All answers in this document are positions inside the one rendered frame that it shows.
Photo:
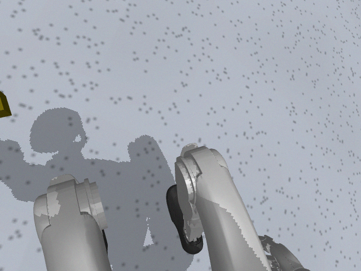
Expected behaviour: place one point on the right robot hand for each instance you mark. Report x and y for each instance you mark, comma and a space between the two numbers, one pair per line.
282, 259

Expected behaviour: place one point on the cube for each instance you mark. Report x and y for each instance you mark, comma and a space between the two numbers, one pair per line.
4, 107

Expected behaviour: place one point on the right robot foot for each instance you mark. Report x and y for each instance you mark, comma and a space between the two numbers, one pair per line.
177, 218

